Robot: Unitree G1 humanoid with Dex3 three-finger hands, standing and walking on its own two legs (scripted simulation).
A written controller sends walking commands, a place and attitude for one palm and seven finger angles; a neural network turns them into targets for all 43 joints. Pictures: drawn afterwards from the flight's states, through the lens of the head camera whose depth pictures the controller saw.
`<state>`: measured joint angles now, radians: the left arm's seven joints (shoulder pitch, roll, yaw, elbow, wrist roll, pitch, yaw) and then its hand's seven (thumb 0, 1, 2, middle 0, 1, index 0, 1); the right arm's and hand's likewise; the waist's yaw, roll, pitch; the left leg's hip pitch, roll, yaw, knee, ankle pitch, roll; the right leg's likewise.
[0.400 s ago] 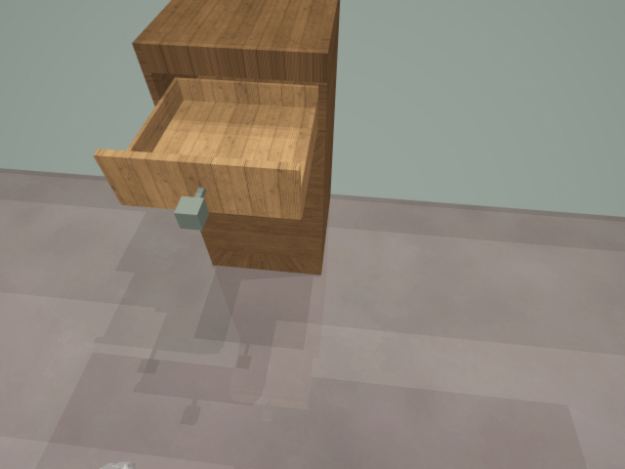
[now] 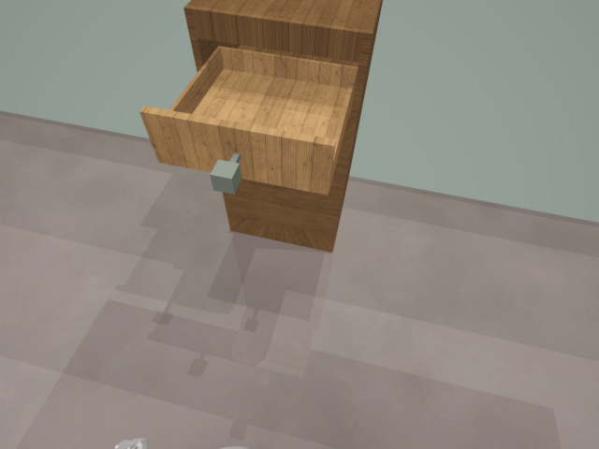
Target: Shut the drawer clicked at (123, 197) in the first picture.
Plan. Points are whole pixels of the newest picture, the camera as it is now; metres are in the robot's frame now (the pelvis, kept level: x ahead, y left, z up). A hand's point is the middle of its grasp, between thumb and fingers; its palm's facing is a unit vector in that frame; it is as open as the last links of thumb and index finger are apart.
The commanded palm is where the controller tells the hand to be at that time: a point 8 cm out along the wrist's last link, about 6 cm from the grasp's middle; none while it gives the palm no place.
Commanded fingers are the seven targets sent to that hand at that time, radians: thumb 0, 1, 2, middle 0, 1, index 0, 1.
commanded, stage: turn or walk to find it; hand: left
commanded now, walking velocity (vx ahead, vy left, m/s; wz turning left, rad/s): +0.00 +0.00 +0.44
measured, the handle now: (230, 169) +0.60 +0.16 -0.04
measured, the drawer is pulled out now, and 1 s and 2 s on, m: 0.30 0.30 0.30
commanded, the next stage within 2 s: stand and wait in 0.06 s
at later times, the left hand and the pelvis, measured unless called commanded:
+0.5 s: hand out of the picture -0.02 +0.19 -0.17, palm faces +0.12 -0.96 -0.25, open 7.4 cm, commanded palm none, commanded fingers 0.00 0.90 0.90 -0.20 -0.30 -0.20 -0.30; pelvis -0.01 -0.01 +0.00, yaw +7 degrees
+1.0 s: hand out of the picture +0.09 +0.24 -0.14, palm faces +0.08 -0.93 -0.35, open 7.4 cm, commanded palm none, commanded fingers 0.00 0.90 0.90 -0.20 -0.30 -0.20 -0.30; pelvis +0.01 -0.02 +0.01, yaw +6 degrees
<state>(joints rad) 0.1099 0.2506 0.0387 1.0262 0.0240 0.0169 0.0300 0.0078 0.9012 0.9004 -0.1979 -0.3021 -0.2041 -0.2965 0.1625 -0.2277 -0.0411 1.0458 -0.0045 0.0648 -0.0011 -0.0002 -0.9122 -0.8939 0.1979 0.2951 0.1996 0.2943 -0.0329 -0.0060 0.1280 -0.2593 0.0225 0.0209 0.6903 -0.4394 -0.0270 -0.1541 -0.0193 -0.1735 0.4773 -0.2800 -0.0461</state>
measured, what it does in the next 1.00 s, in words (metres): steps on the spot: right foot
